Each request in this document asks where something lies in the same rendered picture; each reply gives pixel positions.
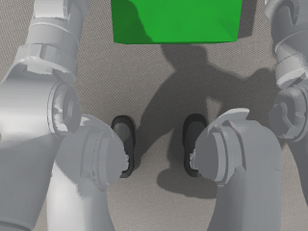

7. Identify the robot right forearm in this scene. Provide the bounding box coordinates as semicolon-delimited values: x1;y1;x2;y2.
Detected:
264;0;308;89

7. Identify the robot right thigh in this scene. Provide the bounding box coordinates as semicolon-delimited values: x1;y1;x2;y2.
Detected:
203;119;282;231

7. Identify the robot left upper arm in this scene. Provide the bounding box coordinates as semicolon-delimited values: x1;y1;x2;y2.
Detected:
0;78;82;231

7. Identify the robot right upper arm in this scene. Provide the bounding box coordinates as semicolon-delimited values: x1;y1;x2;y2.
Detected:
269;84;308;206

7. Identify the robot thigh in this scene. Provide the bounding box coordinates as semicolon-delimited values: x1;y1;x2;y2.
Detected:
203;119;282;231
46;125;118;231

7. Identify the robot left forearm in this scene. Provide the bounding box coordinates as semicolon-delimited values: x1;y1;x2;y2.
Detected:
0;0;90;85

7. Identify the carton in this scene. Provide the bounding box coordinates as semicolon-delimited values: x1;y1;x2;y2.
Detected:
111;0;243;44

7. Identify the robot left thigh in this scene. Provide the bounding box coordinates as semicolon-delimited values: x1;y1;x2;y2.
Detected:
46;125;118;231

